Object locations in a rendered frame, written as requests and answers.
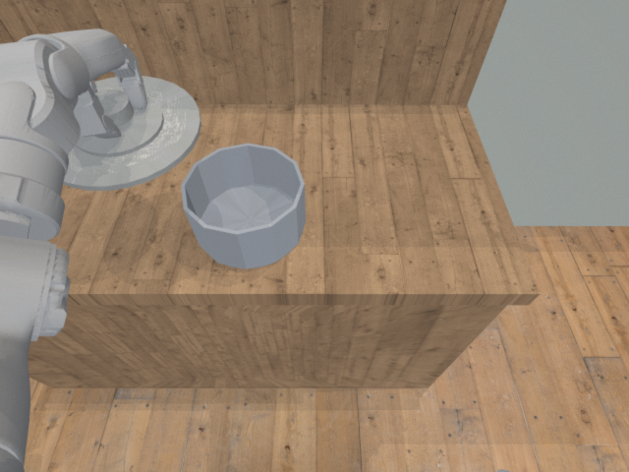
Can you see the pot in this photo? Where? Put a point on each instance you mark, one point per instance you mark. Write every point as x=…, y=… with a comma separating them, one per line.
x=246, y=205

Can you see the left robot upper arm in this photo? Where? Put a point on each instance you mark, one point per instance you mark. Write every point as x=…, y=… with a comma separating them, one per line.
x=34, y=288

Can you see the knob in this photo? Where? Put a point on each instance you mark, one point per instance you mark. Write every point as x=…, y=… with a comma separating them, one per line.
x=116, y=105

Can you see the table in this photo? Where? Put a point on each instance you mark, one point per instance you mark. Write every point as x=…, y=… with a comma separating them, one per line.
x=408, y=251

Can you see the lid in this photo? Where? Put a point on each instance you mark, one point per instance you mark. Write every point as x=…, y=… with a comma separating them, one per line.
x=154, y=141

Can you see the robot left forearm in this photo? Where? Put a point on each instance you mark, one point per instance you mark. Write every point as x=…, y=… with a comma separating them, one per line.
x=41, y=78

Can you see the left robot hand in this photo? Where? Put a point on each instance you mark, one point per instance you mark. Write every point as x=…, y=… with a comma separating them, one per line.
x=103, y=52

